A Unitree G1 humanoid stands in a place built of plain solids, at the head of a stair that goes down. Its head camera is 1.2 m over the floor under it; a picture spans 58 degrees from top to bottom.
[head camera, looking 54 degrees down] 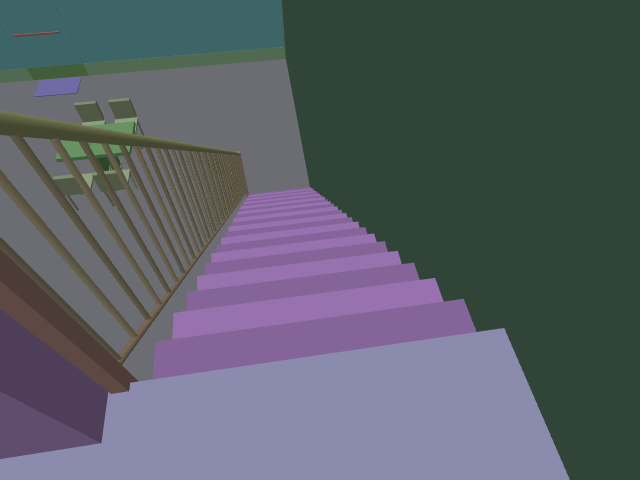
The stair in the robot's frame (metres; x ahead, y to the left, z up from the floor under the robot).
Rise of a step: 0.19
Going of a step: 0.20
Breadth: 1.09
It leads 9 degrees to the left of straight ahead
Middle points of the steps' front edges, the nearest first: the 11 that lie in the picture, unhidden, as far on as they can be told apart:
0.47 -0.01 0.00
0.67 0.02 -0.19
0.87 0.05 -0.38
1.07 0.08 -0.57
1.27 0.11 -0.76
1.47 0.14 -0.95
1.68 0.17 -1.14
1.88 0.20 -1.33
2.08 0.23 -1.52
2.28 0.27 -1.71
2.48 0.30 -1.90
